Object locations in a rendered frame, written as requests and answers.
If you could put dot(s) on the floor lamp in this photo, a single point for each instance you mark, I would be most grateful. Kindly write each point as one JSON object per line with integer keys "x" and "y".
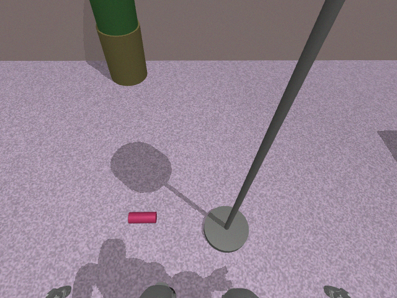
{"x": 226, "y": 228}

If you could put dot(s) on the right robot hand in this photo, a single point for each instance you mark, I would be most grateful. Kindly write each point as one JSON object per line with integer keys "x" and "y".
{"x": 334, "y": 292}

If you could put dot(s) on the potted plant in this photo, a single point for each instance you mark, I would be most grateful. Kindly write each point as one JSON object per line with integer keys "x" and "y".
{"x": 120, "y": 36}

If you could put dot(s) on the can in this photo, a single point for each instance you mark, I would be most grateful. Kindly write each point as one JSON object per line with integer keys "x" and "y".
{"x": 142, "y": 217}

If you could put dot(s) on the left robot hand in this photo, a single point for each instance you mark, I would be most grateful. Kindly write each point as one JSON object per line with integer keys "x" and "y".
{"x": 61, "y": 292}

